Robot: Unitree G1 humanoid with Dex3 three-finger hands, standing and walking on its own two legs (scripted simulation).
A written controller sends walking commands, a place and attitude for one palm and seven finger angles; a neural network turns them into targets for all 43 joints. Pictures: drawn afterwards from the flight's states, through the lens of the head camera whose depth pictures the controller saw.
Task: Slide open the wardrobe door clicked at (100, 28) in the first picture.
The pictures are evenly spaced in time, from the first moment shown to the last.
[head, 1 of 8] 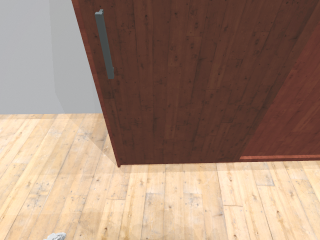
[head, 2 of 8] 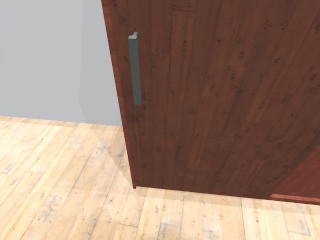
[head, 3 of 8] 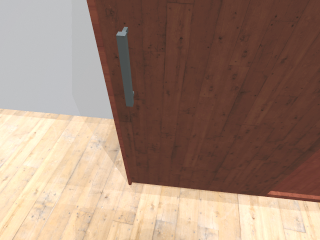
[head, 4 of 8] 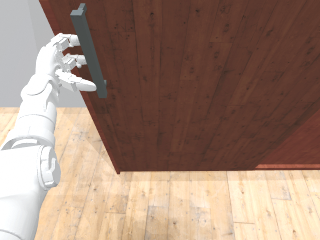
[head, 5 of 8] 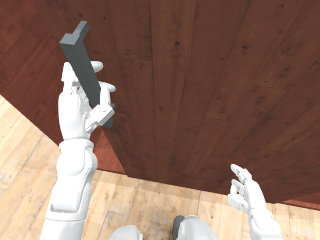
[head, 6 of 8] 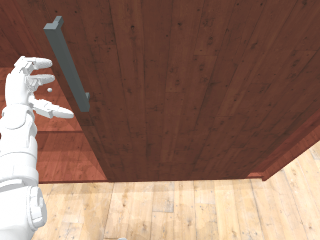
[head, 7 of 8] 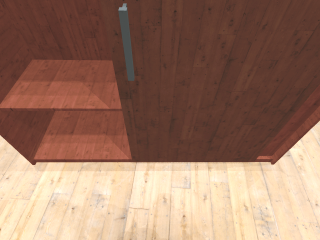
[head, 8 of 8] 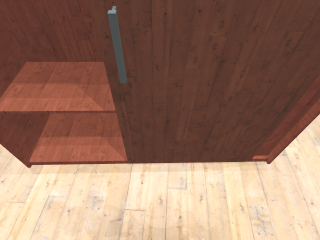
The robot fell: no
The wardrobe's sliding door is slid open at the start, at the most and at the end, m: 0.00 0.68 0.67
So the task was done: yes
